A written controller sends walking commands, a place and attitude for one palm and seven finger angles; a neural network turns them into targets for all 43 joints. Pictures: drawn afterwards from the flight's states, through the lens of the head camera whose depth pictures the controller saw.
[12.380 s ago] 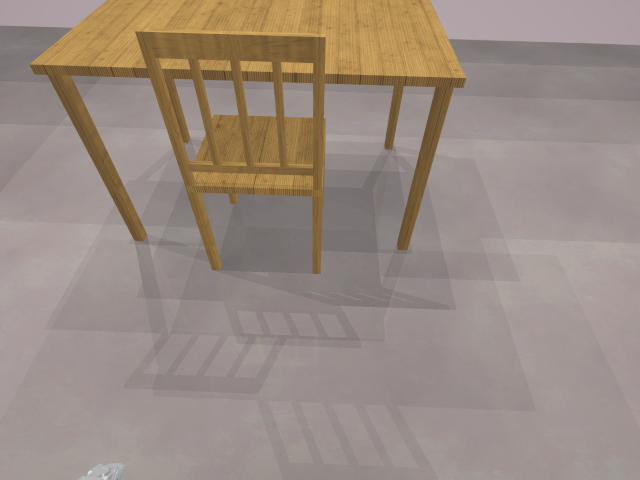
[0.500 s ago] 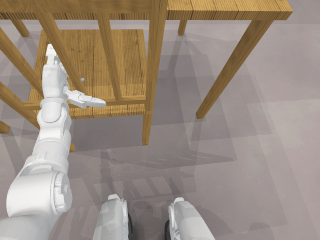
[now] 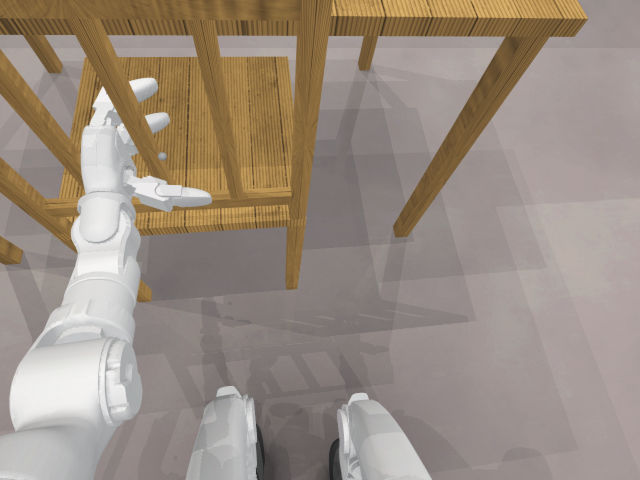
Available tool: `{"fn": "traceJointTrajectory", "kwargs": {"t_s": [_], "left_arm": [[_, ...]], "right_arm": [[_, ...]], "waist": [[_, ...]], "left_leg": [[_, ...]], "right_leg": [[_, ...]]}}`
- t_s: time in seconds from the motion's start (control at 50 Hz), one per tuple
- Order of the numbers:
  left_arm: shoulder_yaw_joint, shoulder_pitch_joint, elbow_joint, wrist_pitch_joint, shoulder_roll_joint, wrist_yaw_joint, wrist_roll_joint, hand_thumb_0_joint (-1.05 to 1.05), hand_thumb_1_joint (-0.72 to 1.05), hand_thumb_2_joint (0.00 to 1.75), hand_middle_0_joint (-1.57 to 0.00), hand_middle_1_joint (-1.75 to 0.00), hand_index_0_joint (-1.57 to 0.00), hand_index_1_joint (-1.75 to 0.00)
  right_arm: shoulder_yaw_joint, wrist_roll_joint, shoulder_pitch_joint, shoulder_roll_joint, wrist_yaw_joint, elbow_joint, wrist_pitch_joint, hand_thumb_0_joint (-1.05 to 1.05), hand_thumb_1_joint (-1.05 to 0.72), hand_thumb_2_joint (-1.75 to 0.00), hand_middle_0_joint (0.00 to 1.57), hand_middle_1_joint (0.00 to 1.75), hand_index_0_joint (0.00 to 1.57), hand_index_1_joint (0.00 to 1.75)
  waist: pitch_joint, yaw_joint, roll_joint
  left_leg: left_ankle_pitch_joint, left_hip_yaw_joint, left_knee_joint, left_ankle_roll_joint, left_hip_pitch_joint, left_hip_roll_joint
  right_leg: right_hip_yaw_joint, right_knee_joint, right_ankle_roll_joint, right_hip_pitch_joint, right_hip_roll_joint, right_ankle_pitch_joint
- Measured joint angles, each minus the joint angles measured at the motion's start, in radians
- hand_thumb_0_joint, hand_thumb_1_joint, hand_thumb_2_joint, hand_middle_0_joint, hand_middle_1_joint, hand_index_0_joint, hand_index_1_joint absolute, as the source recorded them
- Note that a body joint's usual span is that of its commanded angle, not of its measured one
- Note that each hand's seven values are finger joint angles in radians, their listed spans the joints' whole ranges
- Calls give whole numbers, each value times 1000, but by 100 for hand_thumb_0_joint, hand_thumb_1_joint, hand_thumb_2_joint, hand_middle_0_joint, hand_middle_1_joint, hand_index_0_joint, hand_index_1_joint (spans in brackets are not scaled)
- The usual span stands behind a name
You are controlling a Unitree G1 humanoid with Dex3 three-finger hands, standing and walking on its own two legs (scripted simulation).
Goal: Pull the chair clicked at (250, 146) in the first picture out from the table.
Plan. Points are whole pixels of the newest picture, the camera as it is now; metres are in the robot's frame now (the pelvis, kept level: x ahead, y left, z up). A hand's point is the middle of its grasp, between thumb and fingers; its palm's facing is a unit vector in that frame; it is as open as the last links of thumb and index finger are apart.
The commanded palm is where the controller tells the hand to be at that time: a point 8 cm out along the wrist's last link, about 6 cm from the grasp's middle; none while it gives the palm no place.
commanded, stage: hook a spindle and tug to test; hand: left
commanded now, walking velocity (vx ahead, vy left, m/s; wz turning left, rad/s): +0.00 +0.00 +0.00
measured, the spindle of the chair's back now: (140, 132) +0.53 +0.19 +0.04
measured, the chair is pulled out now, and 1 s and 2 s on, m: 0.00 0.02 0.15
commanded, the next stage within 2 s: step backward, pulling the chair out in 1.06 s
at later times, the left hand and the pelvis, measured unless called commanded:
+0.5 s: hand (160, 156) +0.50 +0.17 +0.04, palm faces +0.06 -1.00 -0.02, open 5.3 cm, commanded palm +0.46 +0.20 +0.04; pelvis +0.01 +0.01 +0.01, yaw +0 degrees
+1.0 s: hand (163, 171) +0.48 +0.16 +0.04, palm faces +0.05 -1.00 -0.02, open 5.3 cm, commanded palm +0.44 +0.21 +0.04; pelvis +0.02 +0.01 +0.01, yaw +0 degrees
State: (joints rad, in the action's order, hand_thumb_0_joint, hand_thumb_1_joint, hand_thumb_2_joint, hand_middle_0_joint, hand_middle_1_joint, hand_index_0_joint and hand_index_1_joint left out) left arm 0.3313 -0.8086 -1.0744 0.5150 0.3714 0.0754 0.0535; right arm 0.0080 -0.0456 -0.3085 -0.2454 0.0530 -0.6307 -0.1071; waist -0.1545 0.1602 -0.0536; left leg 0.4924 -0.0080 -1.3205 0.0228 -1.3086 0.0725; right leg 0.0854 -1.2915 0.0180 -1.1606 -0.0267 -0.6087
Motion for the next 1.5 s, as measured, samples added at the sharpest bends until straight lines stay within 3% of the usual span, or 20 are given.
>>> {"fn": "traceJointTrajectory", "kwargs": {"t_s": [0.22,0.5,0.88,1.18,1.26,1.32,1.4,1.5], "left_arm": [[-11,6,22,-20,4,-2,16,-1,5,53,-45,-132,-40,-132],[-21,71,79,-13,-32,-9,22,1,73,82,-45,-141,-42,-145],[-61,197,215,-21,-89,-13,46,1,75,80,-43,-142,-40,-145],[-72,244,259,-32,-101,-4,61,1,74,80,-43,-142,-41,-145],[-127,222,278,-208,-101,-101,16,3,74,82,-41,-134,-40,-145],[-163,196,178,-307,-113,-155,23,4,74,81,-37,-125,-40,-145],[-161,178,46,-306,-141,-170,41,5,76,81,-29,-111,-43,-145],[-201,152,-48,-292,-147,-156,14,5,75,79,-29,-108,-46,-145]], "right_arm": [[-6,1,-9,0,3,-5,-2,0,-91,-90,20,30,21,30],[-9,2,-4,8,10,5,-6,0,-91,-90,20,30,21,30],[-15,12,21,14,14,31,-7,0,-91,-90,20,30,20,30],[-18,20,35,7,4,38,9,0,-91,-90,20,30,20,30],[-14,72,49,24,-56,50,-43,0,-91,-90,20,30,20,30],[7,89,32,27,-88,51,-58,0,-91,-90,20,30,20,30],[18,94,12,24,-110,32,-43,0,-91,-90,20,30,21,30],[-9,84,7,6,-128,-23,0,0,-91,-90,20,30,21,30]], "waist": [[-1,0,-1],[-8,-5,2],[-15,-28,6],[-14,-37,7],[92,-47,7],[108,-52,1],[116,-50,15],[137,-56,27]], "left_leg": [[2,0,4,1,1,-1],[11,12,30,8,39,-3],[22,26,57,9,88,-8],[20,24,56,4,98,-9],[-20,31,170,-1,266,-16],[-75,45,323,7,403,-21],[-141,59,484,12,537,-24],[-181,69,575,17,621,-24]], "right_leg": [[0,8,-2,3,0,1],[-14,41,-11,40,1,1],[-28,66,-16,83,6,-8],[-26,57,-10,90,6,-11],[-32,175,-19,255,10,33],[-43,335,-24,387,11,103],[-53,499,-33,513,11,191],[-59,583,-38,587,9,255]]}}
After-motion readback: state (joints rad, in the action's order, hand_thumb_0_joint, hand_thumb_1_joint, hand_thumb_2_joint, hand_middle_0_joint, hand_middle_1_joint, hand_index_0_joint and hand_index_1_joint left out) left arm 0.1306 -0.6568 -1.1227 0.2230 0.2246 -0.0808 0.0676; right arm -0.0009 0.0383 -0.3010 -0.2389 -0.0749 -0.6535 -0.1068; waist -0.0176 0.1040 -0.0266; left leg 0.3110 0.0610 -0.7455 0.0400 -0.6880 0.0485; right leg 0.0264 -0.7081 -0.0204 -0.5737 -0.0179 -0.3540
